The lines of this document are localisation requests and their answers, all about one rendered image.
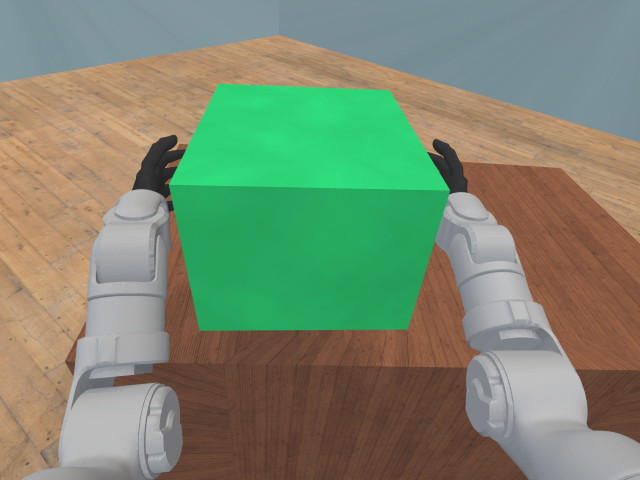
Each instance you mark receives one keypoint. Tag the robot left upper arm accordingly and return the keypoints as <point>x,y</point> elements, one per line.
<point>130,432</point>

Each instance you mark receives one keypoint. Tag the right robot forearm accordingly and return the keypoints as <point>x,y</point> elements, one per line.
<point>500,314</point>

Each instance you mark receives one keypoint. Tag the pedestal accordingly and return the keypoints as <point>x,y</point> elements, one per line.
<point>391,404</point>

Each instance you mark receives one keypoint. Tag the left robot forearm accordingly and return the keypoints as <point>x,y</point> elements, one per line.
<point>127,287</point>

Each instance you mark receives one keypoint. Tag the left robot hand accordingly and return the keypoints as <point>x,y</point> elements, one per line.
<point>153,174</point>

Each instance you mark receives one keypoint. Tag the right robot hand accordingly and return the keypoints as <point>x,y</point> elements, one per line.
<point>450,167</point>

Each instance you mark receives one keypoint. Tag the robot right upper arm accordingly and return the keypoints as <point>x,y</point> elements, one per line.
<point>531,403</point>

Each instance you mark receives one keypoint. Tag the carton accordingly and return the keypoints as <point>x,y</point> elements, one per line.
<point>305,208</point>

